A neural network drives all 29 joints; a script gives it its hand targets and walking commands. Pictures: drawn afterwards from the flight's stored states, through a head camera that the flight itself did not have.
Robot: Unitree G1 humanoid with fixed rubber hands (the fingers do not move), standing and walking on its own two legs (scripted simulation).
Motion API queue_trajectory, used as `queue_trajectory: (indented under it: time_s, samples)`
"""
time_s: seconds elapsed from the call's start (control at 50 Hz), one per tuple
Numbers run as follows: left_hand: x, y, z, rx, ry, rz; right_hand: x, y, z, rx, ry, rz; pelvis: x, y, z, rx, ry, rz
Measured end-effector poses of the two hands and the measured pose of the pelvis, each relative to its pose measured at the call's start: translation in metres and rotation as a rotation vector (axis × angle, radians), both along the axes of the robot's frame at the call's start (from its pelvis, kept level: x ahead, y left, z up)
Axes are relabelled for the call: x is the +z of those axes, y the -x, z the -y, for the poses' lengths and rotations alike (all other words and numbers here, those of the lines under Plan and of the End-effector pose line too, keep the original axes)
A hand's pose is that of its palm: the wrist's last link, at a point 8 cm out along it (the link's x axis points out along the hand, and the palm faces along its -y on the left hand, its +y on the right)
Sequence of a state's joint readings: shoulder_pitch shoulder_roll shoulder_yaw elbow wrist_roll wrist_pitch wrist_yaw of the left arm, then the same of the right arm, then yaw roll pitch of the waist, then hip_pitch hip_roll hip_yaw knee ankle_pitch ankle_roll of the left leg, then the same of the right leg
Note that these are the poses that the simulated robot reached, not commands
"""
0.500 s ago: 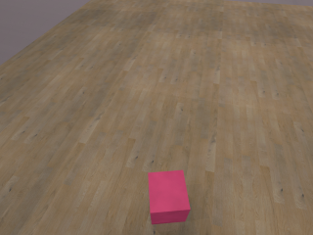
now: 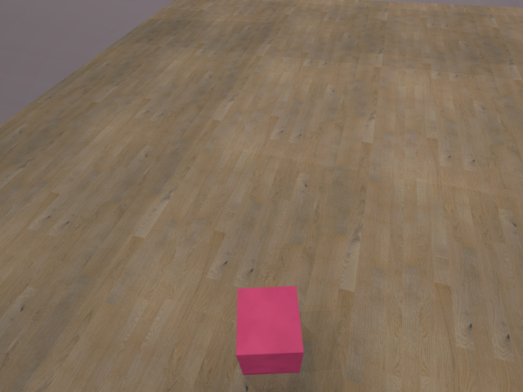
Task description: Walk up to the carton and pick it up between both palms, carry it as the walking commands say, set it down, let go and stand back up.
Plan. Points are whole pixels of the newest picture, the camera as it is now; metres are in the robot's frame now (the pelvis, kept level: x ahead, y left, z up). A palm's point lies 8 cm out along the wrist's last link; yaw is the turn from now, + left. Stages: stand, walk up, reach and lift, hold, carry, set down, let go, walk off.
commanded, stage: walk up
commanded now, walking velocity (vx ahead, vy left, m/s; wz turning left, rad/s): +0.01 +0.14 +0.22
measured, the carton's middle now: (269, 331) +0.44 +0.04 -0.65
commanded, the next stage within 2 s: none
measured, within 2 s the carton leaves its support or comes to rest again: neither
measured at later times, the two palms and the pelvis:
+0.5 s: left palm out of the picture -0.02 +0.30 -0.14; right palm out of the picture +0.04 -0.17 -0.14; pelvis +0.00 +0.05 +0.00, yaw +2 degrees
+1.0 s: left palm out of the picture +0.01 +0.25 -0.15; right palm out of the picture +0.03 -0.20 -0.14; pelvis +0.01 +0.03 +0.00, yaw +2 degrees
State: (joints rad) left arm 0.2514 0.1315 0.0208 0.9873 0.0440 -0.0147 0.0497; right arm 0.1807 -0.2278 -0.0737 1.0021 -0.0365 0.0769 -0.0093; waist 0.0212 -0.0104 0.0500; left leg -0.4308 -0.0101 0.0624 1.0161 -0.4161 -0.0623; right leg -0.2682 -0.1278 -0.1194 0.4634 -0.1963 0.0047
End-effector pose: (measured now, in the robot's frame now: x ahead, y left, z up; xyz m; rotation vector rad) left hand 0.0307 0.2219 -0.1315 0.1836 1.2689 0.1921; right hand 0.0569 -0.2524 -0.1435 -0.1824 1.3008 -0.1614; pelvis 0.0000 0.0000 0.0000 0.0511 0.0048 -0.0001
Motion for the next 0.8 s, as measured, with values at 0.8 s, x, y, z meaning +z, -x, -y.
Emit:
queue_trajectory:
  time_s: [0.8]
  samples:
    - [-0.014,0.021,-0.022,0.071,0.052,-0.078,-0.007,0.017,-0.046,-0.001,-0.019,-0.052,-0.004,-0.004,-0.028,0.044,0.045,0.002]
